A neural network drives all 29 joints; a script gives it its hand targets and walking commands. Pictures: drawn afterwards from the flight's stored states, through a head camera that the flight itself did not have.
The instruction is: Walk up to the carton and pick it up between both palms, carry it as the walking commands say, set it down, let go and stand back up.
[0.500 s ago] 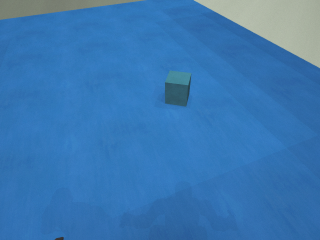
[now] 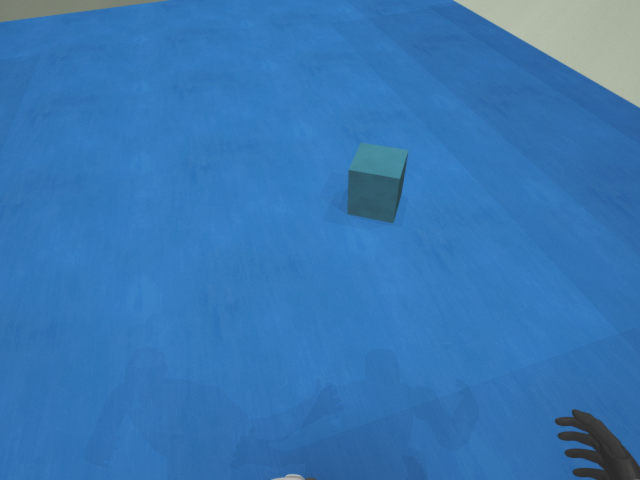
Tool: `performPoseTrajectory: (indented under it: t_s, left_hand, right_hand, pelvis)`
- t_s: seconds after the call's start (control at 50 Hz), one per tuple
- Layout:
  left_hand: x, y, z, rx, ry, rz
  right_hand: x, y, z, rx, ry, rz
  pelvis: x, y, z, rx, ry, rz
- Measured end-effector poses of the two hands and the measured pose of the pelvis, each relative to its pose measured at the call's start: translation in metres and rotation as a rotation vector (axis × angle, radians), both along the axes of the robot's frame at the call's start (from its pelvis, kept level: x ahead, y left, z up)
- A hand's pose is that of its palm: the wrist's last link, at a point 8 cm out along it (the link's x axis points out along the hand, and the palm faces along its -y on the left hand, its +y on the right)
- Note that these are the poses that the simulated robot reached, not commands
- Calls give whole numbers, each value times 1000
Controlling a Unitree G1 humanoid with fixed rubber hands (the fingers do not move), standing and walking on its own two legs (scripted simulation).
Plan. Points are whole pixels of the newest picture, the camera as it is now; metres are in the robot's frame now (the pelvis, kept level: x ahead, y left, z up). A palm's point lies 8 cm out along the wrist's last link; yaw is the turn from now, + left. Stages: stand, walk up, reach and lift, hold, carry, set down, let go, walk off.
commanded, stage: walk up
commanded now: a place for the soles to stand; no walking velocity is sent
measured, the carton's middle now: (377, 183) +1.40 -0.06 -0.63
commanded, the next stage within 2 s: none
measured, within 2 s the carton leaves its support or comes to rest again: neither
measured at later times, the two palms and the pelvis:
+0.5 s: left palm (147, 335) +0.31 +0.31 -0.03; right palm (635, 405) +0.28 -0.37 -0.08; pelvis +0.21 -0.03 +0.01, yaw -1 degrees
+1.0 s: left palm (192, 245) +0.52 +0.32 -0.07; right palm (579, 274) +0.48 -0.35 -0.05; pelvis +0.42 +0.00 +0.01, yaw -1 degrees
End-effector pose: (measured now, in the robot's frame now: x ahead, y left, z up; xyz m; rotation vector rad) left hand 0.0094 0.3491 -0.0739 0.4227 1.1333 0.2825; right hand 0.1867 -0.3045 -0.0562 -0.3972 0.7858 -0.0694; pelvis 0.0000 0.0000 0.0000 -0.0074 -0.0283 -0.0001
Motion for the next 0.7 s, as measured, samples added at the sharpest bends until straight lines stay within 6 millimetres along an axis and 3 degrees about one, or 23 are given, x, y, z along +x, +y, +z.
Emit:
performPoseTrajectory:
  t_s: [0.04,0.1,0.24,0.34,0.4,0.44,0.56,0.7]
  left_hand:
    - [29,-1,-10,-16,-14,-18]
    - [82,-10,-12,-48,-66,-75]
    - [186,-23,8,-68,-99,-190]
    - [253,-34,27,-27,-145,-226]
    - [287,-36,32,29,-205,-227]
    - [297,-37,36,46,-225,-202]
    - [299,-33,46,49,-185,-97]
    - [304,-16,25,11,-57,-26]
  right_hand:
    - [14,1,-2,-24,-26,-13]
    - [7,-6,-1,-32,3,-79]
    - [-25,-39,4,-70,126,-199]
    - [-13,-64,-5,-59,175,-243]
    - [18,-75,-20,-56,191,-220]
    - [47,-73,-25,-45,192,-194]
    - [147,-57,-16,-15,159,-81]
    - [269,-28,5,-18,71,9]
  pelvis:
    - [16,6,-7,6,-3,-9]
    - [38,7,-4,22,-8,-23]
    - [95,2,11,22,-1,-45]
    - [143,-15,12,20,1,-45]
    - [171,-29,1,16,5,-38]
    - [187,-33,1,7,9,-26]
    - [238,-34,15,-3,17,2]
    - [299,-19,14,-3,18,16]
